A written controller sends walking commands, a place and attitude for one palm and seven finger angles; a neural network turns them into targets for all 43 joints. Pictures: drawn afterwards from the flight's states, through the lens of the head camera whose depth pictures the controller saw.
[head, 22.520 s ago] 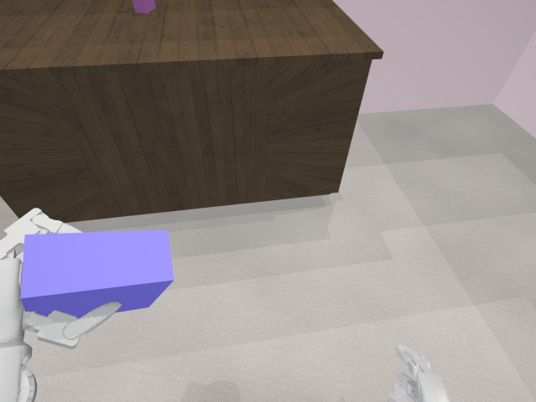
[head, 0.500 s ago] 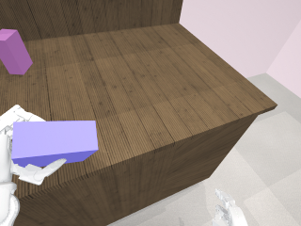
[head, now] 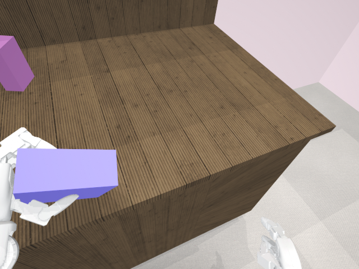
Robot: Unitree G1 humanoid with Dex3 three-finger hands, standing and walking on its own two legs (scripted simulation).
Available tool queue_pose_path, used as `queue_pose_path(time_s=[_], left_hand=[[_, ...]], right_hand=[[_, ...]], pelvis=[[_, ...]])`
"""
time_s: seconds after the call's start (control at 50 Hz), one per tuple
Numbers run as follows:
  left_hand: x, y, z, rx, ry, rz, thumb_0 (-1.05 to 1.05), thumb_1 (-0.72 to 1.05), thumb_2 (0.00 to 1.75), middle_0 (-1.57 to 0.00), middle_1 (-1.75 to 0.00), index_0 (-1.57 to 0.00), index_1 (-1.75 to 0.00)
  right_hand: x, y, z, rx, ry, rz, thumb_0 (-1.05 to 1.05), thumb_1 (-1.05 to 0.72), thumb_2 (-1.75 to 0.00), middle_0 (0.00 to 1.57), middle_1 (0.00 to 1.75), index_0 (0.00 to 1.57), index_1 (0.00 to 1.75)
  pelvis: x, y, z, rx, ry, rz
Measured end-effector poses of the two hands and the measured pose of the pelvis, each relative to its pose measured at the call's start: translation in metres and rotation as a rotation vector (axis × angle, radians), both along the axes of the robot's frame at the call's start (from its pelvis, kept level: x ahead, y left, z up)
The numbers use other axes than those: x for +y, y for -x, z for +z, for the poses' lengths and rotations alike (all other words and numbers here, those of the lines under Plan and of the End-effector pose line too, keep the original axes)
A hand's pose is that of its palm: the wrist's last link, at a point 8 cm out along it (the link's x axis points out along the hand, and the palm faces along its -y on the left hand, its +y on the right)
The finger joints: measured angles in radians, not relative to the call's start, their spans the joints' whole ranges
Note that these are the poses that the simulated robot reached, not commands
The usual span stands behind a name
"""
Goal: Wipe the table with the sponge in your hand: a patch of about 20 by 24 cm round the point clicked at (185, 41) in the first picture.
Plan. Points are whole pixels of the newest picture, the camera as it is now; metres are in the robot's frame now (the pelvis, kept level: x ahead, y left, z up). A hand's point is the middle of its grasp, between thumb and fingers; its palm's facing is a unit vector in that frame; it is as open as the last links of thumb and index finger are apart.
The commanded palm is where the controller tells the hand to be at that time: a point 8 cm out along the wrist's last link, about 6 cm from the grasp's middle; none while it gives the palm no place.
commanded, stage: come to a stop and stand still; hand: left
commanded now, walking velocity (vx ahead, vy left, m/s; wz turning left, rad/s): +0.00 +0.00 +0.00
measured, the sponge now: (80, 177) +0.23 +0.20 +0.13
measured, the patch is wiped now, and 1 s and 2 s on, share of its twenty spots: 0.00 0.00 0.00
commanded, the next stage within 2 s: look again from close up in 0.10 s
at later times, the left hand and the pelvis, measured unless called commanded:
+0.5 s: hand (52, 180) +0.21 +0.23 +0.15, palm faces +0.37 -0.85 -0.38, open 10.0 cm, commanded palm +0.16 +0.27 +0.17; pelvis +0.00 -0.01 +0.00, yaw +0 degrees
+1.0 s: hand (41, 179) +0.22 +0.26 +0.14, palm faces +0.36 -0.85 -0.39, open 10.0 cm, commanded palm +0.16 +0.28 +0.17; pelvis +0.00 +0.00 +0.00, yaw +0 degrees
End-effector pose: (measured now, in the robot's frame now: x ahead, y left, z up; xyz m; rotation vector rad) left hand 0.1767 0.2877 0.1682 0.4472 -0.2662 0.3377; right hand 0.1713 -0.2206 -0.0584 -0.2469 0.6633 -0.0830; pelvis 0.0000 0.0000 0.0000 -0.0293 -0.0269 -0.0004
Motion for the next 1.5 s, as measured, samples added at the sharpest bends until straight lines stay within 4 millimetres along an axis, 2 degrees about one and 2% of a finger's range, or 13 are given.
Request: queue_pose_path(time_s=[0.6, 0.64, 0.7, 0.74, 0.82, 0.86, 0.94, 1.0, 1.06, 1.14, 1.26, 1.5], left_hand=[[-0.014, 0.003, 0.0, 0.038, 0.008, 0.013, -0.01, -0.49, 1.04, -0.72, -1.36, -0.74, -1.35], [-0.002, -0.005, 0.015, -0.005, -0.125, 0.006, -0.01, -0.5, 1.04, -0.72, -1.36, -0.74, -1.35], [0.021, -0.016, 0.025, -0.084, -0.123, 0.054, -0.01, -0.5, 1.04, -0.72, -1.36, -0.74, -1.35], [0.019, -0.016, 0.022, -0.089, -0.078, 0.056, -0.01, -0.49, 1.04, -0.72, -1.36, -0.74, -1.35], [-0.008, -0.009, 0.004, -0.024, -0.02, -0.046, -0.01, -0.49, 1.04, -0.72, -1.36, -0.74, -1.35], [-0.015, -0.004, -0.006, 0.015, -0.003, -0.086, -0.01, -0.49, 1.04, -0.72, -1.36, -0.74, -1.35], [-0.005, -0.001, -0.014, 0.037, -0.01, -0.07, -0.02, -0.5, 1.04, -0.72, -1.36, -0.74, -1.35], [0.009, -0.001, -0.009, 0.0, -0.019, -0.013, -0.02, -0.5, 1.04, -0.72, -1.36, -0.74, -1.35], [0.014, -0.002, -0.001, -0.052, -0.011, 0.02, -0.02, -0.49, 1.04, -0.72, -1.36, -0.74, -1.35], [0.009, -0.005, 0.004, -0.081, 0.004, 0.007, -0.02, -0.49, 1.04, -0.72, -1.36, -0.74, -1.35], [0.004, -0.012, -0.002, -0.03, 0.006, -0.027, -0.02, -0.49, 1.04, -0.72, -1.36, -0.74, -1.35], [0.005, -0.011, -0.001, 0.003, -0.006, -0.005, -0.02, -0.49, 1.04, -0.72, -1.36, -0.74, -1.35]], right_hand=[[-0.015, 0.005, -0.005, 0.02, -0.006, -0.024, 0.02, -0.91, -0.9, 0.21, 0.3, 0.2, 0.3], [-0.014, 0.006, -0.006, 0.031, 0.018, 0.014, 0.01, -0.91, -0.9, 0.21, 0.3, 0.2, 0.3], [-0.012, 0.009, -0.008, 0.043, 0.009, 0.038, 0.02, -0.91, -0.9, 0.21, 0.3, 0.2, 0.3], [-0.012, 0.011, -0.006, 0.02, -0.01, 0.025, 0.02, -0.91, -0.9, 0.21, 0.3, 0.2, 0.3], [-0.012, 0.016, -0.005, -0.008, -0.021, -0.015, 0.02, -0.91, -0.9, 0.21, 0.3, 0.2, 0.3], [-0.011, 0.019, -0.005, -0.003, -0.013, -0.032, 0.02, -0.91, -0.9, 0.21, 0.3, 0.2, 0.3], [-0.007, 0.022, -0.005, 0.026, 0.011, -0.031, 0.02, -0.91, -0.9, 0.21, 0.3, 0.2, 0.3], [-0.003, 0.019, -0.006, 0.036, 0.019, -0.01, 0.02, -0.91, -0.9, 0.21, 0.3, 0.2, 0.3], [0.002, 0.013, -0.005, 0.028, 0.016, 0.013, 0.02, -0.91, -0.9, 0.21, 0.3, 0.2, 0.3], [0.009, 0.003, -0.003, 0.006, 0.003, 0.028, 0.02, -0.91, -0.9, 0.21, 0.3, 0.2, 0.3], [0.014, -0.008, 0.002, -0.022, -0.015, 0.022, 0.02, -0.91, -0.9, 0.21, 0.3, 0.2, 0.3], [0.006, -0.008, -0.003, 0.018, 0.001, 0.015, 0.02, -0.91, -0.9, 0.21, 0.3, 0.2, 0.3]], pelvis=[[-0.013, 0.001, 0.002, 0.007, -0.002, 0.001], [-0.015, 0.005, 0.0, 0.019, 0.003, 0.007], [-0.016, 0.009, -0.001, 0.025, 0.001, -0.008], [-0.011, 0.009, -0.001, 0.022, -0.002, -0.02], [-0.003, 0.006, -0.002, 0.02, -0.006, -0.03], [-0.001, 0.005, -0.003, 0.018, -0.006, -0.026], [-0.001, 0.004, -0.003, 0.014, -0.003, -0.012], [-0.001, 0.003, -0.003, 0.011, 0.0, -0.005], [0.001, 0.002, -0.003, 0.011, 0.002, -0.005], [0.004, -0.001, -0.002, 0.013, 0.002, -0.008], [0.006, -0.004, -0.001, 0.016, 0.0, -0.013], [0.003, -0.007, 0.0, 0.021, 0.001, -0.008]])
